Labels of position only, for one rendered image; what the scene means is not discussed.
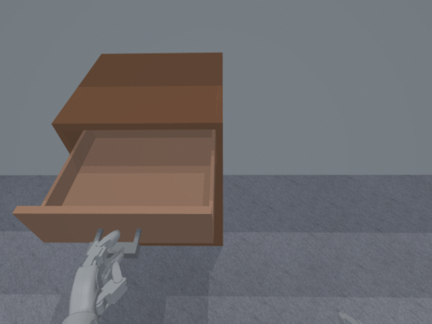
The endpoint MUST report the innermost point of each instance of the drawer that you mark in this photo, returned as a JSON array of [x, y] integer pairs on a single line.
[[159, 181]]

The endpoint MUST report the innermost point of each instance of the robot left hand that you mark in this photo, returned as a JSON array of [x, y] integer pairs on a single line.
[[93, 289]]

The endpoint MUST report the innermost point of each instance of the cabinet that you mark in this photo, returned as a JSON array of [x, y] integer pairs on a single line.
[[151, 91]]

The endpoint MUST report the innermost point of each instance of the handle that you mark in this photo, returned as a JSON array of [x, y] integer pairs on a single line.
[[131, 249]]

